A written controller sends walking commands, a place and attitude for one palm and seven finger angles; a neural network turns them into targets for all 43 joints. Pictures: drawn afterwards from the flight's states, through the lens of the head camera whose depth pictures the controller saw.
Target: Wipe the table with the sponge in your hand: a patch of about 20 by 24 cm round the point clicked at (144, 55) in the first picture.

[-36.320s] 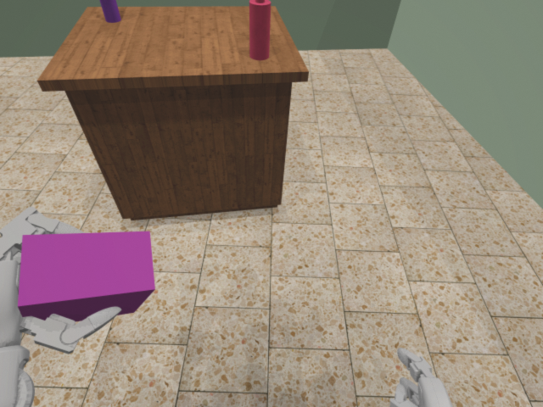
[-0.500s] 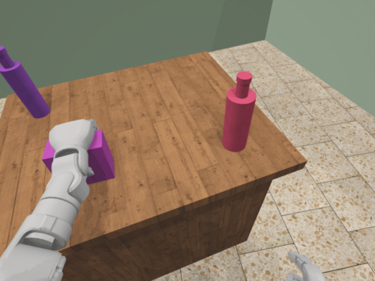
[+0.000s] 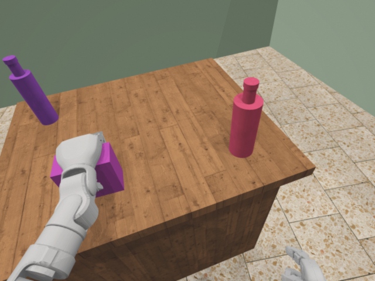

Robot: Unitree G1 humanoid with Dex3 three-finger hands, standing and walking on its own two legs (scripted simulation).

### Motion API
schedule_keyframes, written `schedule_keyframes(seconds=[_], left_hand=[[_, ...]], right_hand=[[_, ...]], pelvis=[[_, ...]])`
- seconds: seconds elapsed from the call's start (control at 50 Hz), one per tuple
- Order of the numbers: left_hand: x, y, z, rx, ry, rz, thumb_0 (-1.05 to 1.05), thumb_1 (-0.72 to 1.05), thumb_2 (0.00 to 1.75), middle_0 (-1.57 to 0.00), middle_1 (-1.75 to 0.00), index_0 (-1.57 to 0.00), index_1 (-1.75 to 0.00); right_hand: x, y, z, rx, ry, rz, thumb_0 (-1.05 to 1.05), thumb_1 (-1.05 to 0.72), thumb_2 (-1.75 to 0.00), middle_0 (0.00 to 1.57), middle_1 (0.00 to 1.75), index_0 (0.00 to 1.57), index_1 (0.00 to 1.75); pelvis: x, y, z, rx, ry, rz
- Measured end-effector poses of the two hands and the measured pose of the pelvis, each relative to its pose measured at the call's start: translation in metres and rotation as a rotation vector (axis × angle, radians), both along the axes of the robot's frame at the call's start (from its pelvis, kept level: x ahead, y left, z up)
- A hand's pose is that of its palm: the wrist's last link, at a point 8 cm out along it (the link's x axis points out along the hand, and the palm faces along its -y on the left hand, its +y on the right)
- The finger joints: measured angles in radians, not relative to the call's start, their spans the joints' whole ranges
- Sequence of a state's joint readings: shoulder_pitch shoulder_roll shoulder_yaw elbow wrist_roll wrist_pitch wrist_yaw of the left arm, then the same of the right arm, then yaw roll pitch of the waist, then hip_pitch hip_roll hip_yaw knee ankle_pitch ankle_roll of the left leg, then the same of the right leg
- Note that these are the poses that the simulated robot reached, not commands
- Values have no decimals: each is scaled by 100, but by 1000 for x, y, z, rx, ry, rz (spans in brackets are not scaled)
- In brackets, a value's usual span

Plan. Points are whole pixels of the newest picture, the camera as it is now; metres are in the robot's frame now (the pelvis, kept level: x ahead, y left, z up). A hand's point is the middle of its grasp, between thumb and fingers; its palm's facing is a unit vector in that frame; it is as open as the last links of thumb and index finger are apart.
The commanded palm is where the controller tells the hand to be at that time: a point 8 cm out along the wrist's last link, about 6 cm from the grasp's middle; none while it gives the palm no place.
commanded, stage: wipe back along the middle lane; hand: left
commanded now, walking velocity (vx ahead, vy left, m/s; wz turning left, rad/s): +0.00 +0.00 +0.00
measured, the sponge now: (93, 177) +0.33 +0.27 +0.03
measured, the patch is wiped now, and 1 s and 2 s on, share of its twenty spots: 0.70 0.85 0.90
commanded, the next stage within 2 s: slide across to the third lane in 0.48 s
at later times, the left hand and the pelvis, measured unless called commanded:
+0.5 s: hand (95, 186) +0.28 +0.23 +0.08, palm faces +0.07 -0.08 -0.99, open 10.4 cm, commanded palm +0.23 +0.22 +0.11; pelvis -0.01 +0.00 +0.00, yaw +0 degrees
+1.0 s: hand (109, 191) +0.27 +0.20 +0.08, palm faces +0.01 -0.07 -1.00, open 10.4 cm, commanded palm +0.25 +0.17 +0.13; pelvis -0.03 -0.03 +0.00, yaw +0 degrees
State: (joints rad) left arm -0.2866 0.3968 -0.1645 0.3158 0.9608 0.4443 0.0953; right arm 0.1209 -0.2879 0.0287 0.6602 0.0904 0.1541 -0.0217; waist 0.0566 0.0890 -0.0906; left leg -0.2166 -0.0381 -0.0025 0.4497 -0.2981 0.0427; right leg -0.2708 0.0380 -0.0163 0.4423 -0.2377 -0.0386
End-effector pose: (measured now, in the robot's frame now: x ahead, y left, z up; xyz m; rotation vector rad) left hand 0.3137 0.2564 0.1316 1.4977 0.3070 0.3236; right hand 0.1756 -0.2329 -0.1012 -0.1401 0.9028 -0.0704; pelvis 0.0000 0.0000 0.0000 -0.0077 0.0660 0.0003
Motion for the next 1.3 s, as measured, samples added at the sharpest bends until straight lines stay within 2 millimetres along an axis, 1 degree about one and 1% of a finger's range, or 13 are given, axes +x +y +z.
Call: schedule_keyframes(seconds=[0.22, 0.3, 0.38, 0.52, 0.64, 0.76, 0.86, 1.0, 1.12, 1.3], left_hand=[[-27, -16, 0, -10, -35, -22, 0, -49, 104, -64, -133, -68, -134], [-37, -19, 0, -27, -49, -14, 0, -49, 104, -64, -133, -67, -134], [-46, -24, 0, -31, -53, -8, 0, -49, 104, -64, -133, -67, -134], [-59, -31, 1, -40, -53, -11, 0, -49, 104, -64, -133, -67, -134], [-68, -37, 1, -39, -50, -9, 0, -49, 104, -64, -133, -67, -134], [-70, -47, 1, -31, -27, -9, 0, -49, 104, -64, -133, -67, -134], [-68, -56, 1, -27, -6, -25, -1, -49, 104, -64, -133, -68, -133], [-63, -65, 1, -23, 4, -31, -1, -50, 105, -65, -133, -68, -133], [-58, -75, 2, -17, 4, -41, -2, -50, 105, -65, -133, -69, -133], [-52, -99, 2, -8, -4, -83, -2, -50, 105, -66, -133, -69, -132]], right_hand=[[45, 28, 18, 59, -124, 82, 1, -91, -90, 19, 30, 20, 30], [54, 36, 24, 78, -152, 108, 1, -91, -90, 19, 30, 20, 30], [57, 41, 28, 90, -166, 128, 1, -91, -90, 19, 30, 20, 30], [50, 37, 28, 96, -166, 130, 1, -91, -90, 20, 30, 20, 30], [36, 25, 24, 84, -150, 111, 1, -91, -90, 20, 30, 20, 30], [23, 10, 19, 64, -132, 89, 1, -91, -90, 19, 30, 20, 30], [16, 1, 16, 53, -130, 74, 1, -91, -90, 19, 30, 20, 30], [9, -5, 15, 53, -134, 65, 1, -91, -90, 19, 30, 20, 30], [8, -10, 14, 59, -136, 66, 1, -91, -90, 19, 30, 20, 30], [8, -15, 15, 72, -146, 61, 1, -91, -90, 19, 30, 20, 30]], pelvis=[[4, 4, -1, 0, -25, 2], [3, 4, -1, 2, -36, 1], [0, 2, -1, 4, -47, 1], [-6, -3, -1, 9, -62, -8], [-12, -9, -1, 13, -74, -12], [-19, -14, -1, 17, -85, -8], [-24, -20, 0, 21, -93, -5], [-29, -28, 0, 24, -95, -5], [-31, -34, 0, 26, -92, -1], [-33, -39, 0, 29, -90, 0]])
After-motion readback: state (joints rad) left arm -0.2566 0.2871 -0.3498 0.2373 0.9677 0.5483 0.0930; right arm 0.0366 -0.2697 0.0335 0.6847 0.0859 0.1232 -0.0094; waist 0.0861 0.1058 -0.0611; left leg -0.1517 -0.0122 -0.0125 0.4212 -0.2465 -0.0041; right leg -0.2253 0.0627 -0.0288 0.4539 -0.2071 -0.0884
